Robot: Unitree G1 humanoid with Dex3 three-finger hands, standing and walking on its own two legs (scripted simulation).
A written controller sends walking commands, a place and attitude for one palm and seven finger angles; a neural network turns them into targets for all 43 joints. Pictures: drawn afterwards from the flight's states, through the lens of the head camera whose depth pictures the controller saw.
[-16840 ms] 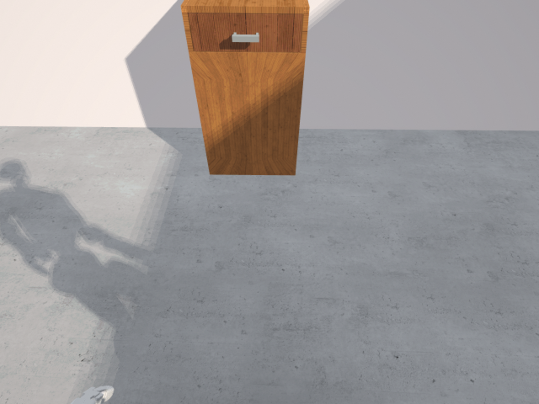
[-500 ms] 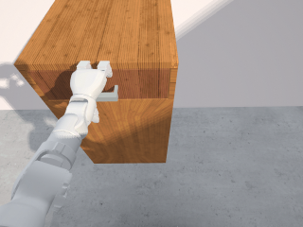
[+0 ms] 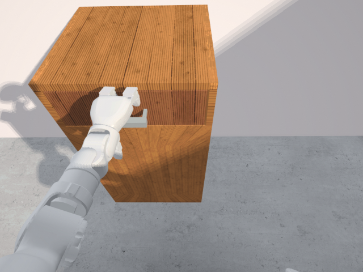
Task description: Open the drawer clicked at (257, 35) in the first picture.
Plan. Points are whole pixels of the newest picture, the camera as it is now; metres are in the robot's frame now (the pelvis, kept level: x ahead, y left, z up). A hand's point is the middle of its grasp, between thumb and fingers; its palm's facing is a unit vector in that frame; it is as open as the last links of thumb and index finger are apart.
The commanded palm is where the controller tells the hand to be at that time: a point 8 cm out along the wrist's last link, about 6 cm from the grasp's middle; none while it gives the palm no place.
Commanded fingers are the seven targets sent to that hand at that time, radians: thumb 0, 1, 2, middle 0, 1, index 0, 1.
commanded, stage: re-aim the fingers above the handle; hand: left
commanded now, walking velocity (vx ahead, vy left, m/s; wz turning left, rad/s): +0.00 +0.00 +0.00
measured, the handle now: (128, 117) +0.52 +0.16 +0.01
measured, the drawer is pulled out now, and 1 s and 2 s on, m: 0.00 0.00 0.00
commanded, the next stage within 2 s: lower the fingers behind the handle in 1.62 s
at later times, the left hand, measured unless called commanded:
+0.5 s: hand (113, 117) +0.46 +0.17 +0.07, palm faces +0.08 -0.01 -1.00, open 13.8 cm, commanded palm +0.43 +0.17 +0.13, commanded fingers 0.00 -0.50 0.30 -0.30 -1.20 -0.30 -1.20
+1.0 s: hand (98, 117) +0.44 +0.20 +0.09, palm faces +0.06 +0.09 -0.99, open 13.8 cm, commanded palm +0.41 +0.17 +0.12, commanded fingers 0.00 -0.50 0.30 -0.30 -1.20 -0.30 -1.20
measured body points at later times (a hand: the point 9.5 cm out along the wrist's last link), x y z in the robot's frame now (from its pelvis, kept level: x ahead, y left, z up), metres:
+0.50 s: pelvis +0.01 +0.00 +0.00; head +0.07 -0.03 +0.45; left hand +0.45 +0.17 +0.12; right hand +0.08 -0.26 -0.14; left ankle -0.03 +0.07 -0.72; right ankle +0.00 -0.07 -0.72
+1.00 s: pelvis +0.00 -0.02 +0.01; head +0.04 -0.05 +0.46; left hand +0.44 +0.19 +0.14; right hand +0.14 -0.25 -0.13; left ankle -0.03 +0.07 -0.72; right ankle +0.00 -0.07 -0.72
